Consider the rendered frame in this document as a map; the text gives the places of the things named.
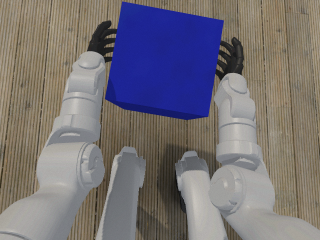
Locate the left robot forearm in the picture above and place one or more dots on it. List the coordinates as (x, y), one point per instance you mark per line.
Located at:
(81, 104)

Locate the left robot hand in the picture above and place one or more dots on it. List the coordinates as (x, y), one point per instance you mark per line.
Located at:
(98, 41)

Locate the right robot shin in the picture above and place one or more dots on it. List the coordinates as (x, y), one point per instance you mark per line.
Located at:
(192, 153)

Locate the robot left upper arm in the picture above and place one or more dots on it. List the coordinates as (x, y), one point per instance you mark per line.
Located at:
(66, 173)

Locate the right robot hand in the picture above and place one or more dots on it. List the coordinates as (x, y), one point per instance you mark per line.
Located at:
(234, 60)

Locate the right robot thigh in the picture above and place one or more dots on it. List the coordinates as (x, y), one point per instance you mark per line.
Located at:
(204, 220)

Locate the robot right upper arm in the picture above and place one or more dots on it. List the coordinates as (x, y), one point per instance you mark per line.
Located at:
(246, 199)

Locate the right robot forearm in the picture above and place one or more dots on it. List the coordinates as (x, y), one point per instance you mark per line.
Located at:
(237, 126)

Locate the carton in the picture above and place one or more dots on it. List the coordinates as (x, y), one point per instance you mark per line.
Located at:
(164, 62)

